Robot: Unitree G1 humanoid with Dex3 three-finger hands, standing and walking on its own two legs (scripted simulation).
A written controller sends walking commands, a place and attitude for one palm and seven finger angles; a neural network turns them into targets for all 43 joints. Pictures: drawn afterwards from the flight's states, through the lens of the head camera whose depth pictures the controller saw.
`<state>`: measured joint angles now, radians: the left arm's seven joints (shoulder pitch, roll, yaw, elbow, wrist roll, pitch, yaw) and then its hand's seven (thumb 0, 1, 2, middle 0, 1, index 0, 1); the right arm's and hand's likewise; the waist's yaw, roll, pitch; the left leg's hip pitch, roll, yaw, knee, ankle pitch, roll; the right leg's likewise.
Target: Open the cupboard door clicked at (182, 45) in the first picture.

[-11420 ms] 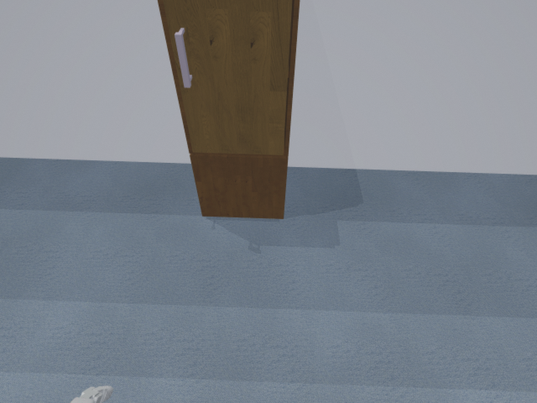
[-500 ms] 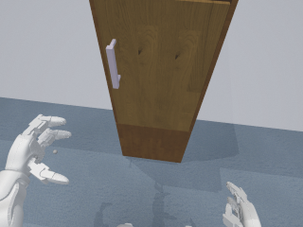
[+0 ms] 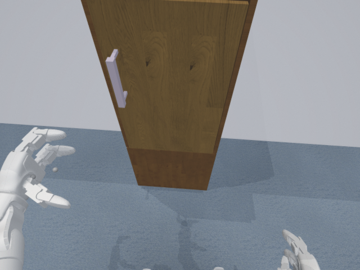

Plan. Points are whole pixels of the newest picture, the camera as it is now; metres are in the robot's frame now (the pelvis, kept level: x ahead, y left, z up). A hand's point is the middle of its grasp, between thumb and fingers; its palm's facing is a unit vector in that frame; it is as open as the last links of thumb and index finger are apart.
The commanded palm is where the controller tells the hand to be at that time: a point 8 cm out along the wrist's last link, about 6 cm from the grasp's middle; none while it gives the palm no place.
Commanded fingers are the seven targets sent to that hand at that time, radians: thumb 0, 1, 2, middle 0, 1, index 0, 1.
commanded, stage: raise the hand with hooked fingers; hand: left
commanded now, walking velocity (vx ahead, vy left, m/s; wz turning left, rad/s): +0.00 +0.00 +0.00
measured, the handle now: (118, 80) +0.59 +0.21 +0.08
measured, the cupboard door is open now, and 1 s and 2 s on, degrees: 0 0 0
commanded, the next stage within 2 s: move the hooked fingers beside the handle in 0.22 s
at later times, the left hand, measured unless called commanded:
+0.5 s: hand (50, 162) +0.31 +0.29 +0.08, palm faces +0.00 -1.00 -0.01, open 14.0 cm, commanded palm +0.29 +0.33 +0.09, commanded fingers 0.00 -0.50 0.30 -0.30 -1.20 -0.30 -1.20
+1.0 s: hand (68, 133) +0.38 +0.28 +0.09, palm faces -0.02 -1.00 -0.01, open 14.0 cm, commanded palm +0.36 +0.33 +0.08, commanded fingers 0.00 -0.50 0.30 -0.30 -1.20 -0.30 -1.20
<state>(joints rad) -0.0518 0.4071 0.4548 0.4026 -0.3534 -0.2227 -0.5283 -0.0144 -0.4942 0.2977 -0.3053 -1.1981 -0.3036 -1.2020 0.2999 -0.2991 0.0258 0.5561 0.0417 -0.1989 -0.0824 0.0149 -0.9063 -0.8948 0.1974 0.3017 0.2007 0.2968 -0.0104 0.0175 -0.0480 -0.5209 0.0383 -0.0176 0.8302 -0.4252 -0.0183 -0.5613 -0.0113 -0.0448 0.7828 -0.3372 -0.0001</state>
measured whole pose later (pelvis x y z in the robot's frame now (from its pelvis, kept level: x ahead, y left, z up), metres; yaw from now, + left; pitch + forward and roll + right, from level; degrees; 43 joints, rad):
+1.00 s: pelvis +0.00 +0.01 -0.01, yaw +0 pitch +11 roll -1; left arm -0.45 0.50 0.45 0.78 -0.27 -0.26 -0.53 -0.01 -0.50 0.30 -0.30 -1.20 -0.30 -1.20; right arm 0.35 -0.30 0.04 0.59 0.03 -0.11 -0.07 0.01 -0.91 -0.89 0.20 0.30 0.20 0.30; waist -0.04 0.01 -0.06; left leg -0.63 0.03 -0.02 0.87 -0.43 -0.01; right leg -0.66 -0.02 -0.04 0.81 -0.34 0.01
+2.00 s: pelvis +0.00 +0.03 -0.03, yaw -3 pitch +23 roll -4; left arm -1.05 0.84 0.52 1.29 -0.05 -0.28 -0.51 -0.01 -0.49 0.30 -0.30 -1.20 -0.30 -1.20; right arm 0.44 -0.29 0.08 0.58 -0.01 0.08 -0.04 0.01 -0.91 -0.89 0.20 0.30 0.20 0.30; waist -0.22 0.01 -0.06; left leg -0.93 0.05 -0.02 1.01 -0.47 0.02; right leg -0.93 0.00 -0.04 0.86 -0.33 0.03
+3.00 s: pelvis +0.00 +0.03 -0.03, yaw -3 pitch +23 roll -5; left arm -1.06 0.89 0.53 1.32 -0.06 -0.26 -0.53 -0.01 -0.49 0.30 -0.30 -1.20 -0.30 -1.20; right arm 0.42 -0.29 0.10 0.55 0.00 0.10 -0.03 0.00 -0.91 -0.89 0.20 0.30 0.20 0.30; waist -0.22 0.01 -0.05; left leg -0.97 0.06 -0.03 1.05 -0.48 0.01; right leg -0.97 0.02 -0.05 0.89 -0.33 0.03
